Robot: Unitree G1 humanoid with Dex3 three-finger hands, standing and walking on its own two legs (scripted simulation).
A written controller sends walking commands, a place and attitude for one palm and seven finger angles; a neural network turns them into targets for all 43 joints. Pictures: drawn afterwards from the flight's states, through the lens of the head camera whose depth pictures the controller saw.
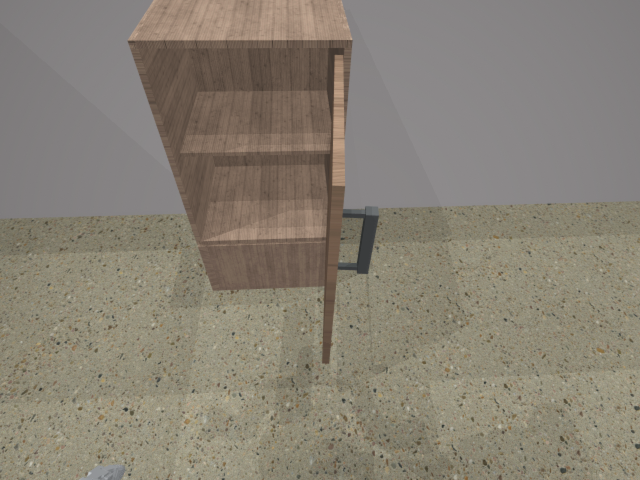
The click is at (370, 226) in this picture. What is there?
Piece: cupboard door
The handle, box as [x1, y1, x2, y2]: [338, 206, 378, 273]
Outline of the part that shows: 377,207 365,206 364,210 343,209 342,217 364,218 357,262 338,262 338,269 356,269 357,273 367,273 378,217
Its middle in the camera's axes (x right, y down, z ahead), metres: +0.06 +0.01 +0.69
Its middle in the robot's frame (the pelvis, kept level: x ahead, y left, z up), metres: +0.51 -0.04 -0.05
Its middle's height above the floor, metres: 0.72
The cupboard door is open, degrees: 85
